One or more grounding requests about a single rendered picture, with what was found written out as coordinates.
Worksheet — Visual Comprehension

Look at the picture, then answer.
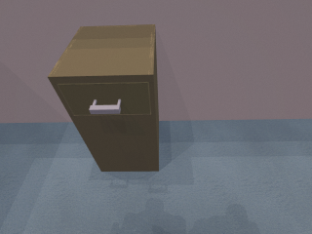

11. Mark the drawer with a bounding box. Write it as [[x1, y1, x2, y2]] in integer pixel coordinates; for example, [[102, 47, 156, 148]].
[[58, 82, 151, 115]]

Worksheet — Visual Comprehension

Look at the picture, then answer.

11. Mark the cabinet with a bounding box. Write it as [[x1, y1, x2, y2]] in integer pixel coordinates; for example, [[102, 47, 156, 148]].
[[48, 24, 159, 172]]

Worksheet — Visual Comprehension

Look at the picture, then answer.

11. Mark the handle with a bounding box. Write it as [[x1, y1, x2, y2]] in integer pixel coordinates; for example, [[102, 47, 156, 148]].
[[89, 99, 121, 114]]

